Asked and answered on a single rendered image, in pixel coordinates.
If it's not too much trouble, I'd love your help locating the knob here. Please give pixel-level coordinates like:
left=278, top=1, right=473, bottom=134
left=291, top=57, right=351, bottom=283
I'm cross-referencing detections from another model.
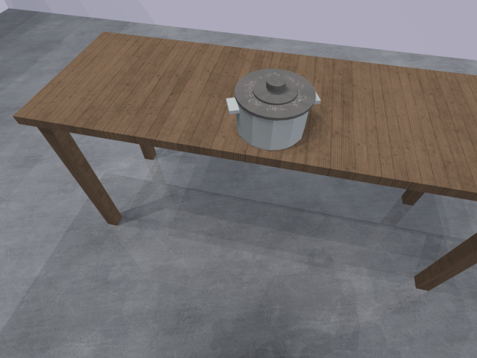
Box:
left=266, top=75, right=286, bottom=92

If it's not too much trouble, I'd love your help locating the lid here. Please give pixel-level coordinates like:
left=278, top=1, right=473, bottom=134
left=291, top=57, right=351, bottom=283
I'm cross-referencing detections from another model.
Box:
left=235, top=69, right=316, bottom=121

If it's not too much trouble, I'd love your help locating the table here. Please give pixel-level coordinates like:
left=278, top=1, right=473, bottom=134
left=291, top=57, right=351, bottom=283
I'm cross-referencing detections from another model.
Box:
left=13, top=31, right=477, bottom=291

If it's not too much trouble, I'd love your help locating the pot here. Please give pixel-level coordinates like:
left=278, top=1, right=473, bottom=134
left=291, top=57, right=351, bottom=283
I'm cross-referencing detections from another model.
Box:
left=226, top=93, right=320, bottom=151

